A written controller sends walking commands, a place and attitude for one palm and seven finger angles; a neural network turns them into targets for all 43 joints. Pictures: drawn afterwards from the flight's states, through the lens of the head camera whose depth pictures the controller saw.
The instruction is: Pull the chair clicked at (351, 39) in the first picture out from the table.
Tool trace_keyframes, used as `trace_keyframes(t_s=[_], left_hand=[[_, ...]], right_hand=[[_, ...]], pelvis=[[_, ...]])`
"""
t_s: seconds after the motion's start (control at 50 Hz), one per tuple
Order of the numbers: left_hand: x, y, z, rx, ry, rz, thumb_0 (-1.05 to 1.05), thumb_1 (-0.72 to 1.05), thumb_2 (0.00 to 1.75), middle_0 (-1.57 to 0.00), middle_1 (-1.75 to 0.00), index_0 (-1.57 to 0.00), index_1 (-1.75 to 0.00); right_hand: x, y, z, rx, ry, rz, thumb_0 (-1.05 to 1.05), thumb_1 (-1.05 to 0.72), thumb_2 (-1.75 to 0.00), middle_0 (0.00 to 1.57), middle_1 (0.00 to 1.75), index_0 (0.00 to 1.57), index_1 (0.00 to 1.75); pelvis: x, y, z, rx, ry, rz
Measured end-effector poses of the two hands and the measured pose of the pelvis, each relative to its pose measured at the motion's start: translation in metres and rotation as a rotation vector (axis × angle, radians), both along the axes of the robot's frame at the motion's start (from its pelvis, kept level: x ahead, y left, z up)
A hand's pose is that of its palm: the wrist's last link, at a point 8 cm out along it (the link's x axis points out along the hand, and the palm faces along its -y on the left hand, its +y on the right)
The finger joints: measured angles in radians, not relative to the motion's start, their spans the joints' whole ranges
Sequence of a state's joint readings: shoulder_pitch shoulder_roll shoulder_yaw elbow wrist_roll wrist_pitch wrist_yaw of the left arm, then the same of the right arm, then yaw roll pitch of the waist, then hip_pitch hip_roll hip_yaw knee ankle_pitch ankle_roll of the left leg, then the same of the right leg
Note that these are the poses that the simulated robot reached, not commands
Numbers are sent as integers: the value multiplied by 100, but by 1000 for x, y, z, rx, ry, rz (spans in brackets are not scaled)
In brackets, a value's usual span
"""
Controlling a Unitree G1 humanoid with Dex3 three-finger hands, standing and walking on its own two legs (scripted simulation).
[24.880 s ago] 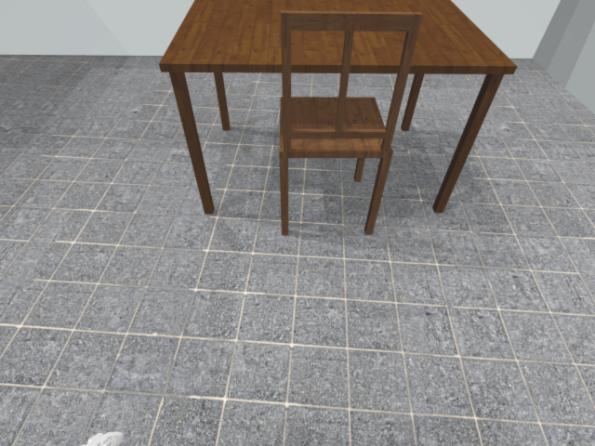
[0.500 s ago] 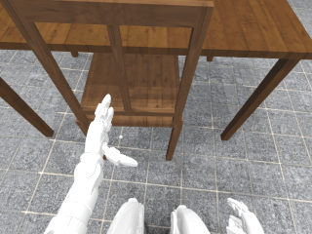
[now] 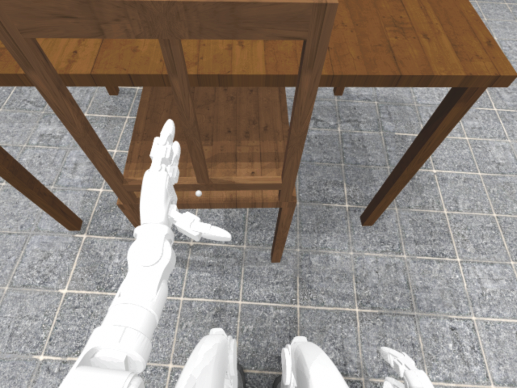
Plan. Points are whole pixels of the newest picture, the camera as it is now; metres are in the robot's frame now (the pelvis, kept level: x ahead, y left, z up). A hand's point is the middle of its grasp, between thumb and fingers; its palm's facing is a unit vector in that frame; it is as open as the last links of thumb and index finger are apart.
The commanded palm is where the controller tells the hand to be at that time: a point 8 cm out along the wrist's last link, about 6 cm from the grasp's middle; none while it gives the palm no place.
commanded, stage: push the fingers through the gap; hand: left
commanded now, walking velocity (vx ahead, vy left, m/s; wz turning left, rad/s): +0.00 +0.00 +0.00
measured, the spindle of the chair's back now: (190, 127) +0.51 +0.12 +0.06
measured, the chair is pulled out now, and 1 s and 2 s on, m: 0.00 0.00 0.00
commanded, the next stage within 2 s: hook a spindle and tug to test in 1.16 s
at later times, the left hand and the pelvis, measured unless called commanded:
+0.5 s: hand (197, 174) +0.44 +0.10 +0.02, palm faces +0.01 -1.00 -0.02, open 16.9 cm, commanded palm +0.43 +0.15 +0.02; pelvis +0.01 +0.00 +0.00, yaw -1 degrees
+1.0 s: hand (199, 156) +0.48 +0.10 +0.02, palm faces +0.01 -1.00 -0.03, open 16.9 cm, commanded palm +0.45 +0.14 +0.02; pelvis +0.00 +0.01 -0.01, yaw -2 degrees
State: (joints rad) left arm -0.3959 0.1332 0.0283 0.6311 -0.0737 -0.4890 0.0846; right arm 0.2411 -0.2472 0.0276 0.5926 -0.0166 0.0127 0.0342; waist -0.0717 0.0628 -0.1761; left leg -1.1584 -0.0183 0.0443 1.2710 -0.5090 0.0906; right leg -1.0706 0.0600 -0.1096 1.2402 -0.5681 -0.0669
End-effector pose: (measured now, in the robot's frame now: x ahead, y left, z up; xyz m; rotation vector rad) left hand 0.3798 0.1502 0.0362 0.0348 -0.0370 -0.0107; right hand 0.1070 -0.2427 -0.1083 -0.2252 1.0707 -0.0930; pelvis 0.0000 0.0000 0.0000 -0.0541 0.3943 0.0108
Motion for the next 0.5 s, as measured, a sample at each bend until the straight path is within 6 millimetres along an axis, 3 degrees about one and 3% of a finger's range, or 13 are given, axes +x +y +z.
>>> trace_keyframes(t_s=[0.16, 0.32, 0.5], left_hand=[[24, 2, -24, 2, 93, 10, -1, -50, 30, -6, -8, -6, -8], [32, 7, -6, 6, 18, 20, -1, -50, 30, -6, -8, -6, -8], [43, 7, -15, -16, 61, 21, -1, -50, 30, -6, -8, -6, -8]], right_hand=[[-19, -9, -4, -16, 64, -37, 1, -91, -90, 20, 30, 20, 30], [-28, -11, -4, -10, 101, -51, 1, -91, -90, 20, 30, 20, 30], [-29, -10, -3, -14, 104, -60, 1, -91, -90, 20, 30, 20, 30]], pelvis=[[1, -3, -4, -1, 23, -4], [6, -3, 0, 3, 27, -12], [6, -1, -1, -3, 34, -10]])
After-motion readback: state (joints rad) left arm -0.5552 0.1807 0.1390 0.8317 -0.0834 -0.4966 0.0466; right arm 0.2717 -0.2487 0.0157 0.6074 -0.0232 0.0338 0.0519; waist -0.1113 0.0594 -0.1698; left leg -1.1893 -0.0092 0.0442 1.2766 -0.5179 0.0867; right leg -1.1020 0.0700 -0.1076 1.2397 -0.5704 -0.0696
